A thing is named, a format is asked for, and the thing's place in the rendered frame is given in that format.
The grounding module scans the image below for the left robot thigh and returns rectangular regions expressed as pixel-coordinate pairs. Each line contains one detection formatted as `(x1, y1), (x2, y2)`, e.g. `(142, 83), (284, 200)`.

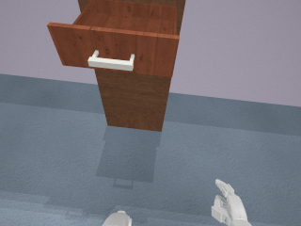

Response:
(102, 212), (132, 226)

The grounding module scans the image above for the robot right hand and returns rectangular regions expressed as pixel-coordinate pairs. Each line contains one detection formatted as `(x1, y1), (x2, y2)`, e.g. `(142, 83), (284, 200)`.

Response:
(211, 179), (248, 226)

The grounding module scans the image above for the cabinet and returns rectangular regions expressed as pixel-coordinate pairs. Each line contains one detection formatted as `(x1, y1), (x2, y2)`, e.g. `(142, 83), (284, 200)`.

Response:
(78, 0), (186, 132)

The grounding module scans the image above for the drawer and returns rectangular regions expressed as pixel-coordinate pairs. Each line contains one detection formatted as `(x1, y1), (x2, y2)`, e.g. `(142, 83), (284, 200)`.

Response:
(47, 0), (180, 77)

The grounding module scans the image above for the handle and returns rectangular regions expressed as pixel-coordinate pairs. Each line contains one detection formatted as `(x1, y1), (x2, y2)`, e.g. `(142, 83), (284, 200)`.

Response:
(87, 50), (135, 72)

